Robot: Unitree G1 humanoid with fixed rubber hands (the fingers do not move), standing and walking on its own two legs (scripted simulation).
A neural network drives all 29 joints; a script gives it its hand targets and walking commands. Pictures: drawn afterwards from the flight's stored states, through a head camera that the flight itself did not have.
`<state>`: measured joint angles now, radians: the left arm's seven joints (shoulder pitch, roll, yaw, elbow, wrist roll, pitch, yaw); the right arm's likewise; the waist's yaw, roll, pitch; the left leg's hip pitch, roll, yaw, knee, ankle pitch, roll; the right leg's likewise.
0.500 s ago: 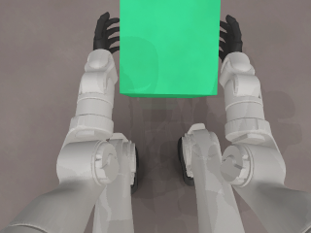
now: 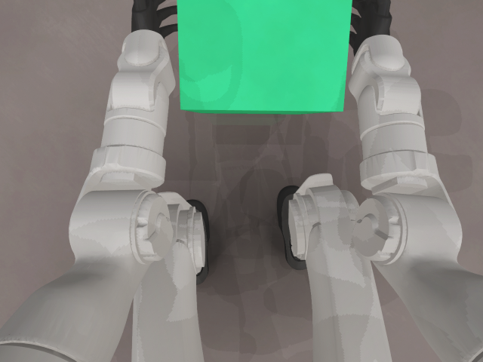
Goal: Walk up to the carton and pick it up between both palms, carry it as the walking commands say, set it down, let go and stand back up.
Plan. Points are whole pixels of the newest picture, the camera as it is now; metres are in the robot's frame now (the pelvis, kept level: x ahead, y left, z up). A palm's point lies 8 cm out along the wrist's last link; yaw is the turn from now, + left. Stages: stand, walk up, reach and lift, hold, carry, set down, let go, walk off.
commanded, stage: set down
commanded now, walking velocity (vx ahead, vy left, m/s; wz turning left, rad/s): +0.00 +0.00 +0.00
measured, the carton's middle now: (256, 44) +0.53 -0.05 -0.21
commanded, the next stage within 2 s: none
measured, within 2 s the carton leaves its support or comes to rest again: rests again in 1.02 s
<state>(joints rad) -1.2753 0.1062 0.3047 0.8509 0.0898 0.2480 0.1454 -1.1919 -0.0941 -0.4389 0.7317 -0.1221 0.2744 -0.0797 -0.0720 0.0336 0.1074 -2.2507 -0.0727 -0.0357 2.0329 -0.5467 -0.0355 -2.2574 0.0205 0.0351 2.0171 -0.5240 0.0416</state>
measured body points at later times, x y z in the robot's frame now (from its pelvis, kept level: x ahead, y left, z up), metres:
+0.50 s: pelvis +0.00 +0.00 -0.03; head +0.35 -0.02 +0.25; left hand +0.56 +0.09 -0.19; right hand +0.52 -0.20 -0.18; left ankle +0.11 +0.12 -0.38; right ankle +0.11 -0.13 -0.38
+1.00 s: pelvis +0.00 +0.00 -0.04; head +0.36 -0.01 +0.23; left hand +0.56 +0.09 -0.21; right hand +0.53 -0.20 -0.20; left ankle +0.11 +0.12 -0.38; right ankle +0.11 -0.13 -0.38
